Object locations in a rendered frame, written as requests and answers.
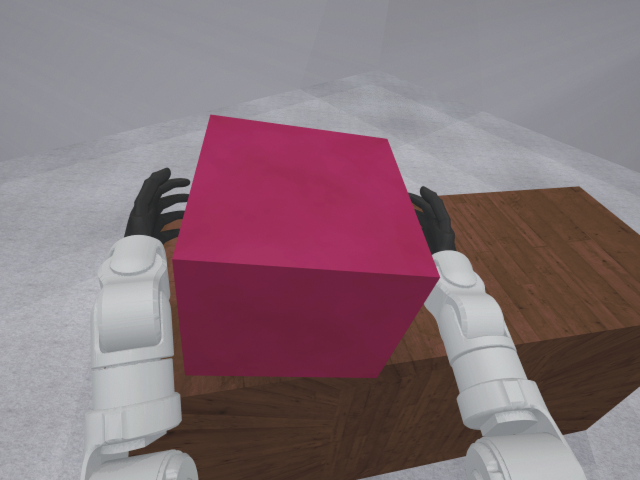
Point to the robot left upper arm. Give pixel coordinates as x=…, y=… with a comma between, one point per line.
x=163, y=465

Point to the pedestal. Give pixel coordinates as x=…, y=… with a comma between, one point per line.
x=565, y=272

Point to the carton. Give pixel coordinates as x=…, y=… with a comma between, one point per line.
x=299, y=254

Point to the robot right forearm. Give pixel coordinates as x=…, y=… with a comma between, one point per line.
x=495, y=395

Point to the robot left hand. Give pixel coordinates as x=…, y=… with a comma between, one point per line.
x=146, y=218

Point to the robot right hand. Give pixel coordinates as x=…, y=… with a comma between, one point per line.
x=435, y=221

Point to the robot left forearm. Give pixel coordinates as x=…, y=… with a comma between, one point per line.
x=134, y=401

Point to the robot right upper arm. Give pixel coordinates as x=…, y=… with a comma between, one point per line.
x=532, y=456

